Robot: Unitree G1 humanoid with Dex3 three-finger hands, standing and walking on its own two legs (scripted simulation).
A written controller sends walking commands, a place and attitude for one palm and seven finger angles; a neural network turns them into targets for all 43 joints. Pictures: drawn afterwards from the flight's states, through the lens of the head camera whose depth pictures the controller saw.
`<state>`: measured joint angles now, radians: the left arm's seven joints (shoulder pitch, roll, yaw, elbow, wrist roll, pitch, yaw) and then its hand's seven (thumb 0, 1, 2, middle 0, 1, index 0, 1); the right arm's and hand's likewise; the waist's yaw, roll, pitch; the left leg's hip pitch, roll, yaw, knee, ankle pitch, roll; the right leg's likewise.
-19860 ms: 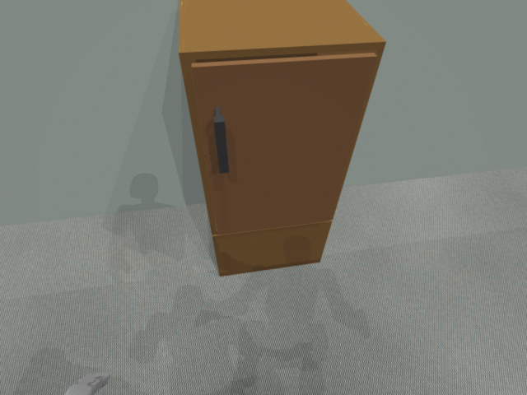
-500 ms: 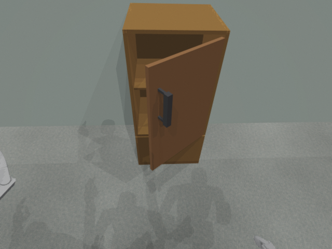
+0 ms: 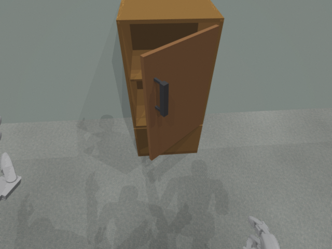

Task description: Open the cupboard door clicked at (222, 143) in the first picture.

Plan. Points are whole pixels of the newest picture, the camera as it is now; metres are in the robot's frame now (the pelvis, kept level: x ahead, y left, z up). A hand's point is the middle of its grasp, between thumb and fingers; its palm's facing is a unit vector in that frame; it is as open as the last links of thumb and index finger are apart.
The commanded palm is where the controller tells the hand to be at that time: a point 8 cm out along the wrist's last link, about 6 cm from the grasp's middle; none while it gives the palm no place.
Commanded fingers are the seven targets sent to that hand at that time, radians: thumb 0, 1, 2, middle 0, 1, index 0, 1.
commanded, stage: stop stepping back and stand still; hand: left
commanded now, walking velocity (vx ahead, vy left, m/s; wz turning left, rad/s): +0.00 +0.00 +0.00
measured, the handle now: (160, 97) +0.64 +0.07 -0.01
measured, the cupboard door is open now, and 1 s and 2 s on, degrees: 38 38 38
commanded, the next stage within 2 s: let the arm hang, fingers relaxed in 0.64 s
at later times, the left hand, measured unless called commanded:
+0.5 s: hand out of the picture +0.15 +0.29 +0.14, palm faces +0.43 -0.79 -0.44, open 7.4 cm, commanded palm +0.09 +0.32 +0.18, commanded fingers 0.00 0.90 0.90 -0.20 -0.30 -0.20 -0.30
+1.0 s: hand out of the picture +0.05 +0.21 -0.15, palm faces +0.02 -0.97 -0.23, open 7.4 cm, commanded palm none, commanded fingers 0.00 0.90 0.90 -0.20 -0.30 -0.20 -0.30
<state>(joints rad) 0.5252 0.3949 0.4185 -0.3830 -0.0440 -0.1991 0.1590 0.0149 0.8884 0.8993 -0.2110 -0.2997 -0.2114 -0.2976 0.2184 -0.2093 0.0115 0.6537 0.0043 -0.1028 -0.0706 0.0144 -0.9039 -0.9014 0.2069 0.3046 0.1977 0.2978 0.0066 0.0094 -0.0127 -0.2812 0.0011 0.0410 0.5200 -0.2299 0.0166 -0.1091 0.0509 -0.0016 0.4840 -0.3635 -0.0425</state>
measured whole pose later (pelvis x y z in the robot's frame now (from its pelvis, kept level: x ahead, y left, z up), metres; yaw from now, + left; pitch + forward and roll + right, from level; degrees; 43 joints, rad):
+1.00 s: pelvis -0.04 +0.01 +0.00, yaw +3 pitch +0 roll +0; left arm 0.28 0.22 0.01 0.72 0.03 0.05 0.00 0.02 0.91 0.90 -0.20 -0.30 -0.20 -0.29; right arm 0.16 -0.27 0.01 0.90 -0.02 -0.01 0.00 0.01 -0.91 -0.90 0.21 0.30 0.20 0.30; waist -0.02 0.00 0.03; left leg -0.36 -0.03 0.01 0.54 -0.17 0.04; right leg -0.20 0.02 -0.05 0.56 -0.36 -0.03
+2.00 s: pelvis -0.01 -0.01 +0.01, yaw +3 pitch -2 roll +0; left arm 0.32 0.11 0.01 1.14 0.01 0.00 0.04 0.01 0.91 0.90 -0.20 -0.30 -0.20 -0.29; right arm 0.29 -0.13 0.01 1.14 -0.02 0.01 -0.05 0.00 -0.91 -0.90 0.20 0.30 0.19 0.30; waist -0.01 0.01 0.05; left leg -0.24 -0.02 -0.01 0.44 -0.17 0.01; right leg -0.06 0.04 -0.05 0.41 -0.32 -0.06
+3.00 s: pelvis +0.00 +0.00 +0.00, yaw -7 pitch -1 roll -1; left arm 0.26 0.17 0.09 1.05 0.02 0.06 0.02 0.01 0.91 0.90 -0.20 -0.30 -0.20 -0.29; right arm 0.22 -0.17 -0.03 1.02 -0.03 0.00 -0.07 0.00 -0.91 -0.90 0.20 0.30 0.20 0.30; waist 0.02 -0.01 0.10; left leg -0.27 0.07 0.15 0.58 -0.30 0.03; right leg -0.31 0.07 0.02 0.93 -0.52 -0.04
